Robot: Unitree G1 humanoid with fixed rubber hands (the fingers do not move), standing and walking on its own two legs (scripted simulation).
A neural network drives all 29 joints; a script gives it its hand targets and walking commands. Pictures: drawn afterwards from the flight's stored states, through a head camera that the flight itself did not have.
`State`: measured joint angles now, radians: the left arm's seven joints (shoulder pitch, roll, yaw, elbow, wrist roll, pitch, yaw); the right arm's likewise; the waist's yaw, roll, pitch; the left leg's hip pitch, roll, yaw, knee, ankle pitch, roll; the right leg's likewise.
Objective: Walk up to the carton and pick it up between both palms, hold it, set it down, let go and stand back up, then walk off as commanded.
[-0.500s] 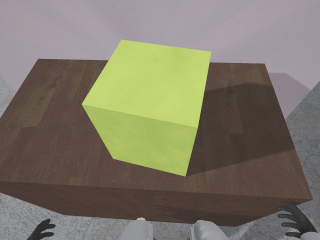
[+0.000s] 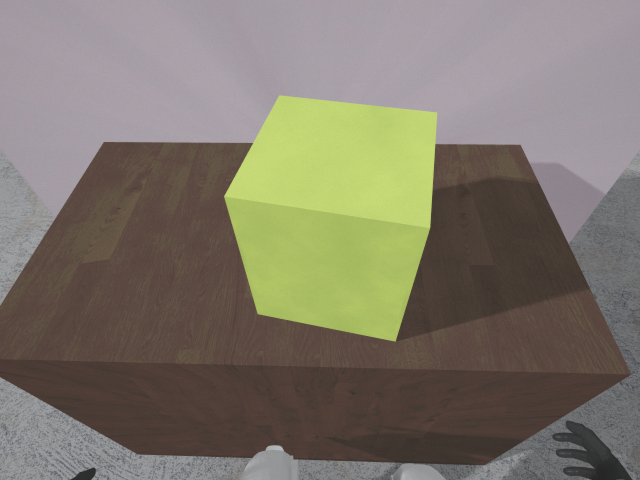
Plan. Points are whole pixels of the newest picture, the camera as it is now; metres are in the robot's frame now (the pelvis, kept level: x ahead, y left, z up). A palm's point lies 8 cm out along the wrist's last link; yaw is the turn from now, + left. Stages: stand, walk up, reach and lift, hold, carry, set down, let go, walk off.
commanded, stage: walk up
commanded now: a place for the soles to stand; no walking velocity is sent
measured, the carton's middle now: (339, 222) +0.44 -0.01 +0.06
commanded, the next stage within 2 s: none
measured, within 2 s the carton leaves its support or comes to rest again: neither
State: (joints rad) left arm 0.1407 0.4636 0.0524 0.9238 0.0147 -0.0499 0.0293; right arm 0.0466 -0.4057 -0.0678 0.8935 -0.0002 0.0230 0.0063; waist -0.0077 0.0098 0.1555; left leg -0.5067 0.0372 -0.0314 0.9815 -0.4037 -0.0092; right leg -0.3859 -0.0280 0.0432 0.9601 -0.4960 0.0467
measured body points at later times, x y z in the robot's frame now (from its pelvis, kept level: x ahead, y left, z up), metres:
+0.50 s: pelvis -0.05 +0.02 +0.02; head -0.04 +0.00 +0.47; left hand +0.03 +0.34 -0.08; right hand +0.01 -0.33 -0.10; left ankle -0.01 +0.15 -0.66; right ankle -0.03 -0.11 -0.68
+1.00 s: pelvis -0.03 +0.00 +0.04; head -0.02 +0.01 +0.49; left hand +0.11 +0.31 -0.08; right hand +0.05 -0.33 -0.08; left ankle -0.02 +0.14 -0.68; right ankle +0.00 -0.11 -0.68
